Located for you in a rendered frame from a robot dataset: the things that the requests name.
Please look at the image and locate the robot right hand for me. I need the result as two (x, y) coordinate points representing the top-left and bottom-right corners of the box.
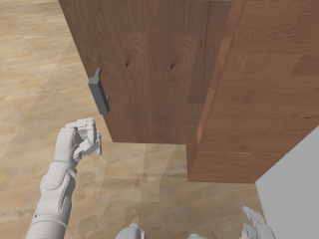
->
(238, 206), (276, 239)

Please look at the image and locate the left robot thigh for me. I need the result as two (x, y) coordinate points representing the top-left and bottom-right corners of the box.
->
(115, 226), (146, 239)

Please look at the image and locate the robot left shin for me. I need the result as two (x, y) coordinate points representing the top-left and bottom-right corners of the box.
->
(129, 223), (139, 228)

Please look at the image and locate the cupboard door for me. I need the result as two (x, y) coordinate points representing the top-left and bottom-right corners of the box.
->
(58, 0), (233, 145)

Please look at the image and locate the robot left hand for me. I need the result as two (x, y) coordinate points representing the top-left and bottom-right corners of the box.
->
(54, 118), (102, 167)

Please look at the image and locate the handle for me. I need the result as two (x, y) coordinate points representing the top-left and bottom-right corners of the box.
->
(88, 68), (110, 115)

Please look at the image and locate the robot left forearm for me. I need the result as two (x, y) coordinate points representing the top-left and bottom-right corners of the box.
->
(25, 161), (78, 239)

